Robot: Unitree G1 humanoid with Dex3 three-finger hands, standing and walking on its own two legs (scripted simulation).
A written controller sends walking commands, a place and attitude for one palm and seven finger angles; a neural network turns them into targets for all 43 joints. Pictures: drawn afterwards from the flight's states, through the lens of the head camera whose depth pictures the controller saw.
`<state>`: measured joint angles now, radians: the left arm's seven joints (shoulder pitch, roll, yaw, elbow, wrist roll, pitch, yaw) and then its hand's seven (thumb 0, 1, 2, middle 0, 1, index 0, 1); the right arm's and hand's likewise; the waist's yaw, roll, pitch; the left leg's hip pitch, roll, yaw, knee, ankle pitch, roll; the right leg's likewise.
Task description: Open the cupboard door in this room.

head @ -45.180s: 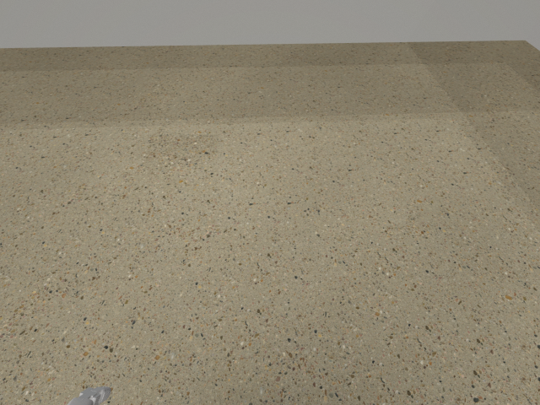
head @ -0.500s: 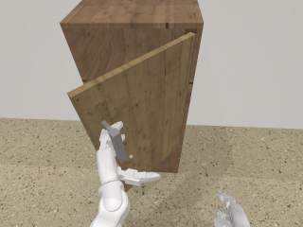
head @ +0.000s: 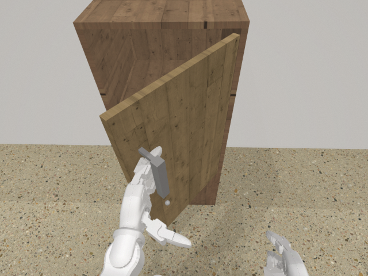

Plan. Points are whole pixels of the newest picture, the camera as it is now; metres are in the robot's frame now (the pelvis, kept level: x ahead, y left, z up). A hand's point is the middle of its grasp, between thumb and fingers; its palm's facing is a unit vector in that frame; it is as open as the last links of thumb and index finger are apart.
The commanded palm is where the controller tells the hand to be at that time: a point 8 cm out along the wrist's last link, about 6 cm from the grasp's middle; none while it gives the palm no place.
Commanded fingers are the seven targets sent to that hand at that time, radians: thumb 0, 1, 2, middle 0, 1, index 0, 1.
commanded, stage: slide the hand sideways off the handle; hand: left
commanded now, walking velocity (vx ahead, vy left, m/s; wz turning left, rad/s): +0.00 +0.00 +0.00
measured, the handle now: (154, 173) +0.32 +0.08 +0.07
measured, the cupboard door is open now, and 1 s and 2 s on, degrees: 50 50 50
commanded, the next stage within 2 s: draw the hand back to the body in 0.82 s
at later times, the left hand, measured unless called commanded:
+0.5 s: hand (143, 225) +0.21 +0.08 +0.07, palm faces -0.05 -1.00 +0.00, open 16.2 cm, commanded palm +0.17 +0.15 +0.07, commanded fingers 0.00 -0.50 0.30 -0.15 -0.30 -0.15 -0.30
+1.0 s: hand (119, 244) +0.17 +0.12 +0.07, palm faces -0.04 -1.00 -0.01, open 16.4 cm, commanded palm +0.15 +0.19 +0.09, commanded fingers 0.00 -0.50 0.30 -0.15 -0.30 -0.15 -0.30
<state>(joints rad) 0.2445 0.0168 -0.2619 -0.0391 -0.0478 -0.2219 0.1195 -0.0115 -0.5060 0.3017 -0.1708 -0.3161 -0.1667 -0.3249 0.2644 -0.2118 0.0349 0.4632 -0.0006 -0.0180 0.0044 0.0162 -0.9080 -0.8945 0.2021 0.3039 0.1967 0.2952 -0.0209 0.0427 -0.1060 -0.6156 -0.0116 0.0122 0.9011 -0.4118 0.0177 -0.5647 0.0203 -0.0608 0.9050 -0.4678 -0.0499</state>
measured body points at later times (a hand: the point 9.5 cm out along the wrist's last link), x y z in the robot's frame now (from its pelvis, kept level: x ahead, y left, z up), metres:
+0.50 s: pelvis +0.01 +0.00 -0.01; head +0.04 -0.02 +0.44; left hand +0.20 +0.14 +0.07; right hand +0.19 -0.22 -0.08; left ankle +0.03 +0.11 -0.69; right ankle +0.00 -0.09 -0.69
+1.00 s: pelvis +0.00 +0.00 -0.02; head +0.03 -0.02 +0.43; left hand +0.17 +0.18 +0.07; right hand +0.19 -0.23 -0.09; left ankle +0.03 +0.11 -0.69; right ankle +0.00 -0.09 -0.69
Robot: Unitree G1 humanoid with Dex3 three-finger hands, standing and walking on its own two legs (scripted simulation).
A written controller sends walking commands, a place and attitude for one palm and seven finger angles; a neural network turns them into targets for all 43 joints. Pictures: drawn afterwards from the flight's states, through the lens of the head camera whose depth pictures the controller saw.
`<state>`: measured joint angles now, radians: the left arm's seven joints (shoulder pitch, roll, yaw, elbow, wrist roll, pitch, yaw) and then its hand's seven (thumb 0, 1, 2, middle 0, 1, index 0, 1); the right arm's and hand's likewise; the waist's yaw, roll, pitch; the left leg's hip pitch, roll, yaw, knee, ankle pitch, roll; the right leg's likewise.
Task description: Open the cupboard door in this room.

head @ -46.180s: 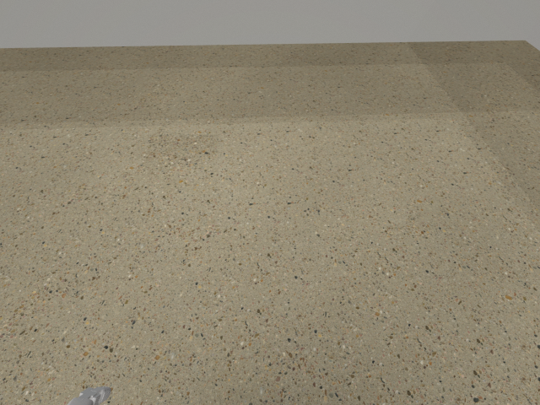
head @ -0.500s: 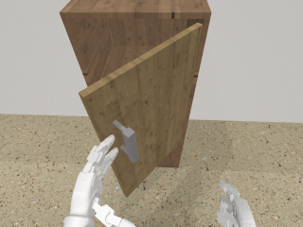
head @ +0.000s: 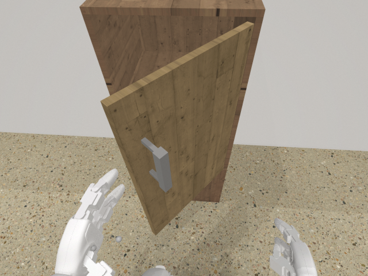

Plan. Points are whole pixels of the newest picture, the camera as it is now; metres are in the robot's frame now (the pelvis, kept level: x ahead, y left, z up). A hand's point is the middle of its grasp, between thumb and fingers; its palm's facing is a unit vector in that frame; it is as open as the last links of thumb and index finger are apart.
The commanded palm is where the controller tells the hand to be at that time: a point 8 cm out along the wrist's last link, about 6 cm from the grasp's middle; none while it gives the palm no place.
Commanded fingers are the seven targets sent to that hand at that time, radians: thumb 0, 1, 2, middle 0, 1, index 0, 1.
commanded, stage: draw the hand back to the body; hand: left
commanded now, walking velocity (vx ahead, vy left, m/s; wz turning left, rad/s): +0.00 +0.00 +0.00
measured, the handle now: (156, 165) +0.32 +0.08 +0.10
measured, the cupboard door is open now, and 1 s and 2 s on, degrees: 50 50 50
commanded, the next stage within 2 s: step back with the hand held close in 1.50 s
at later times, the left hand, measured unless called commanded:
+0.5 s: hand (66, 221) +0.18 +0.19 +0.14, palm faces +0.06 -0.98 -0.18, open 15.9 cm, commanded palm +0.15 +0.25 +0.17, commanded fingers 0.00 -0.15 0.45 -0.16 -0.30 -0.16 -0.30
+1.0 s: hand (5, 178) +0.22 +0.27 +0.20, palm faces +0.36 -0.85 -0.39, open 10.6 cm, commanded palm +0.17 +0.32 +0.23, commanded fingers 0.00 0.73 0.82 -0.19 -0.30 -0.19 -0.30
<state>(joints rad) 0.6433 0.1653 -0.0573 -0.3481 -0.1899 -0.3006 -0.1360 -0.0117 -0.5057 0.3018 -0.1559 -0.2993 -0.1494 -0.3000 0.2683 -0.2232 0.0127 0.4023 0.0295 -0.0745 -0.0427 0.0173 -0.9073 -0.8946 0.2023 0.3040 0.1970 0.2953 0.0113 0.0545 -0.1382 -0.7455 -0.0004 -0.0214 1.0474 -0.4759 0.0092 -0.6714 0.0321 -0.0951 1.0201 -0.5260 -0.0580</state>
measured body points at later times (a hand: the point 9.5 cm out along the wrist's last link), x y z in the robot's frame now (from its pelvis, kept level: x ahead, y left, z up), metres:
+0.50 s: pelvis +0.01 +0.02 +0.03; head +0.00 +0.01 +0.48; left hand +0.17 +0.25 +0.15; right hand +0.20 -0.20 -0.03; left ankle +0.03 +0.11 -0.67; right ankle -0.01 -0.08 -0.67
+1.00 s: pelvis +0.03 +0.03 +0.07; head +0.01 +0.01 +0.52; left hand +0.19 +0.31 +0.23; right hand +0.22 -0.18 -0.01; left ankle +0.03 +0.11 -0.67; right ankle -0.01 -0.08 -0.67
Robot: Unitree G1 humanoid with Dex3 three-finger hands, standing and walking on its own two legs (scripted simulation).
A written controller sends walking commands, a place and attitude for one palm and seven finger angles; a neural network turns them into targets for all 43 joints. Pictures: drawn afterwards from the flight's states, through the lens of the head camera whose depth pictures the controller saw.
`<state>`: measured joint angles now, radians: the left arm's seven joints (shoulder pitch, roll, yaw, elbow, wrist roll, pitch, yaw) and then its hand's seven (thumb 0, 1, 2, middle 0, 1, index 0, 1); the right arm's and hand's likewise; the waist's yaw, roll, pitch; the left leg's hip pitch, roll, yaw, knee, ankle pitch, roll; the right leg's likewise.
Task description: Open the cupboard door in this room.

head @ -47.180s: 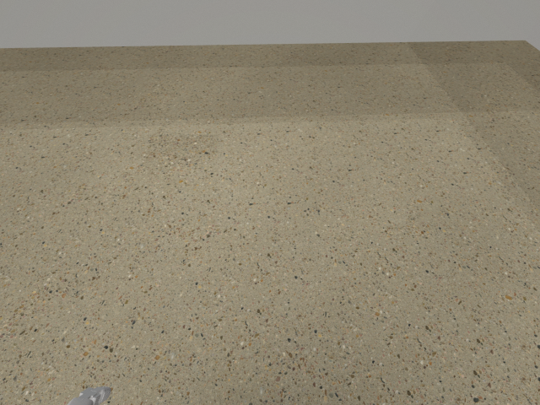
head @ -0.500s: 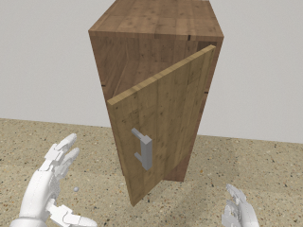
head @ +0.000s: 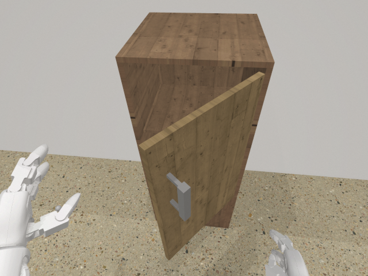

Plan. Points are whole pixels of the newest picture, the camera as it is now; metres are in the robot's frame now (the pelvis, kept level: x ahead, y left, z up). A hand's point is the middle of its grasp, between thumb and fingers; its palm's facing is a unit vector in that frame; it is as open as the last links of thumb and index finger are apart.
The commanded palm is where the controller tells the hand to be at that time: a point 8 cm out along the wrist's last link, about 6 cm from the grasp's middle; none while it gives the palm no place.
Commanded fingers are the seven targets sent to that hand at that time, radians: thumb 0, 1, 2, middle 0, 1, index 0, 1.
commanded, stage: draw the hand back to the body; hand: left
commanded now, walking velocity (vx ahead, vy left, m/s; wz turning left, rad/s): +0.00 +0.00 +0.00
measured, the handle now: (178, 197) +0.29 +0.05 +0.03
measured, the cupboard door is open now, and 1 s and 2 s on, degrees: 50 50 50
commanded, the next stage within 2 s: step back with the hand held close in 0.50 s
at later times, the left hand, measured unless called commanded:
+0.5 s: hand (57, 202) +0.19 +0.23 +0.15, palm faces +0.43 -0.81 -0.40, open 7.5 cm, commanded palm +0.14 +0.28 +0.17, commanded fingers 0.00 0.90 0.90 -0.20 -0.30 -0.20 -0.30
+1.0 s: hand (49, 217) +0.16 +0.24 +0.15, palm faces +0.34 -0.80 -0.50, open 7.4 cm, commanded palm +0.11 +0.28 +0.18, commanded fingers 0.00 0.90 0.90 -0.20 -0.30 -0.20 -0.30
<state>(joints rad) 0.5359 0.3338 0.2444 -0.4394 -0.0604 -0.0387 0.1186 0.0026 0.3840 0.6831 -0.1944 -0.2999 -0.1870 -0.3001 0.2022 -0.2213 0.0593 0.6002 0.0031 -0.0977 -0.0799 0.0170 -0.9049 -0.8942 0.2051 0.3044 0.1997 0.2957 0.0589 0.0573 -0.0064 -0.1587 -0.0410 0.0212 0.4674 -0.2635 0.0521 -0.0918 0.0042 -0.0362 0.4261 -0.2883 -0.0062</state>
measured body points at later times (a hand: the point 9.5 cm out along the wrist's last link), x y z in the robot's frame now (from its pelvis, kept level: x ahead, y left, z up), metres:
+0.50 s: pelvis +0.00 -0.02 +0.00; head -0.02 -0.05 +0.45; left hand +0.16 +0.27 +0.18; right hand +0.19 -0.25 -0.08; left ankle +0.00 +0.08 -0.74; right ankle -0.03 -0.12 -0.74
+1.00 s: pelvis -0.04 -0.02 +0.00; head -0.03 -0.03 +0.45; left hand +0.14 +0.28 +0.18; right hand +0.13 -0.27 -0.08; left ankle +0.00 +0.08 -0.74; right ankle -0.03 -0.12 -0.74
